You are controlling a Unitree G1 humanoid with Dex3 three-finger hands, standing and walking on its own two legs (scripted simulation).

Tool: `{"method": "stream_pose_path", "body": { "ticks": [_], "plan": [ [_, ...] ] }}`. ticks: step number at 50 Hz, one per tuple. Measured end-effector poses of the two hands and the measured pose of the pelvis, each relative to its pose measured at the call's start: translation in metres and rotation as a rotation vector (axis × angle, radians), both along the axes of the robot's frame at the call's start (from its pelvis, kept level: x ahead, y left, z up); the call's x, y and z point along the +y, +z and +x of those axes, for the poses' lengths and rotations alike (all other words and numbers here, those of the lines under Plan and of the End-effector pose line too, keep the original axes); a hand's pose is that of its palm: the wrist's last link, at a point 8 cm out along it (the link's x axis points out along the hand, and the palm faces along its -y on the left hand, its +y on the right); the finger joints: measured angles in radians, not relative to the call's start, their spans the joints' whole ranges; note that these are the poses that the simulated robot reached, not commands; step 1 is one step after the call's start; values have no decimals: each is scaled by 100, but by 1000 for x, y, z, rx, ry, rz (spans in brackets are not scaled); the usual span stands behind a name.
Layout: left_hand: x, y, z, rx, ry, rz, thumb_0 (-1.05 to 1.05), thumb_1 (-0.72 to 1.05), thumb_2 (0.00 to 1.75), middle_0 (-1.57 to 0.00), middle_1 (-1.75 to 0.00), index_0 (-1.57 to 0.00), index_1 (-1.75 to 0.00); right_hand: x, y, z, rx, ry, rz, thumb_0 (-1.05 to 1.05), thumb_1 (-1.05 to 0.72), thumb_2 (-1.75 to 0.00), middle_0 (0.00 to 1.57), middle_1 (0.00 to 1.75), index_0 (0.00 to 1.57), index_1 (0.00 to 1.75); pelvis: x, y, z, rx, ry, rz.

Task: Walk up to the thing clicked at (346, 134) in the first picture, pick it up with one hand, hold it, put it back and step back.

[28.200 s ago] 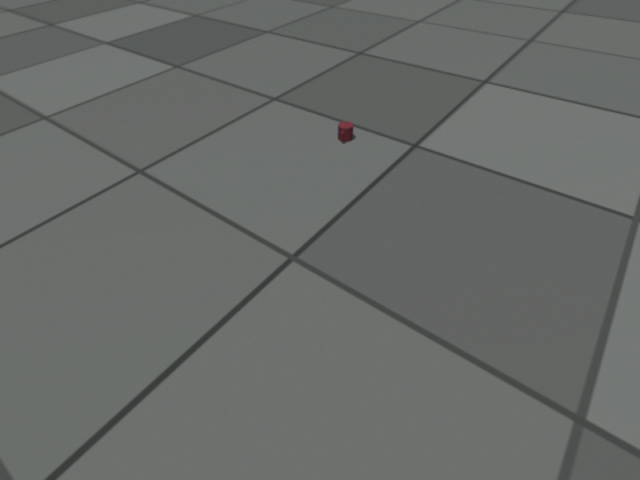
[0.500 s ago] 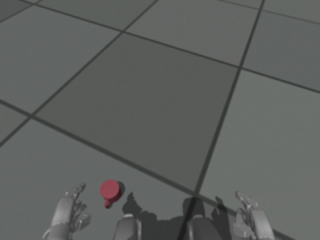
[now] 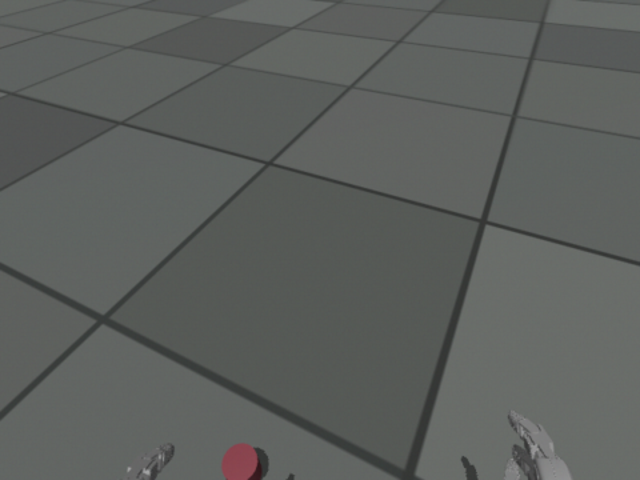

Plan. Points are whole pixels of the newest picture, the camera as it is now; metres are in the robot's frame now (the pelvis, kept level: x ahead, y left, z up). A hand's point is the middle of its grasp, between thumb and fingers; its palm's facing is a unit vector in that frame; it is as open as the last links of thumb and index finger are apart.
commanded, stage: home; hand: left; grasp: from above
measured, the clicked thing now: (240, 474) +0.37 +0.23 -0.67
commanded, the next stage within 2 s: stand in 1.86 s
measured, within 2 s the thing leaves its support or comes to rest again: neither
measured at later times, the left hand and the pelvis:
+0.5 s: hand out of the picture +0.16 +0.17 -0.05, palm faces +0.05 -0.98 -0.21, open 7.4 cm; pelvis +0.00 -0.01 +0.00, yaw +0 degrees
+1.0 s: hand out of the picture +0.16 +0.17 -0.05, palm faces +0.04 -0.98 -0.21, open 7.4 cm; pelvis +0.00 -0.01 +0.00, yaw +0 degrees
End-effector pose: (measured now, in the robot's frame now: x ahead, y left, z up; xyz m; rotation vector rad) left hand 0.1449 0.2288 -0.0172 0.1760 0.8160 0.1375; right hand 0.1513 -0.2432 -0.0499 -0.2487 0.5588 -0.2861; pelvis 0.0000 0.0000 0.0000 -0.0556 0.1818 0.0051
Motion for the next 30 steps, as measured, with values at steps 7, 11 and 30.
{"method": "stream_pose_path", "body": {
  "ticks": [7, 11, 30],
  "plan": [
    [-2, -4, -3, 8, 5, -7, 1, 90, 90, -20, -30, -20, -30, 3, 3, 10, -21, 39, -3, 1, -90, -90, 21, 30, 20, 30, -3, 0, -1, -11, 5, 4],
    [-3, -4, -3, 4, 4, -4, 1, 90, 90, -20, -30, -20, -30, 3, 1, 9, -12, 43, 1, 1, -90, -90, 21, 30, 20, 30, -4, 1, -2, -15, 5, 5],
    [-8, -2, 0, 1, -11, 2, 1, 90, 90, -20, -30, -20, -30, -5, -10, -12, 42, 2, 6, 1, -90, -90, 21, 30, 20, 30, -6, 0, -3, -13, -3, 9]
  ]
}}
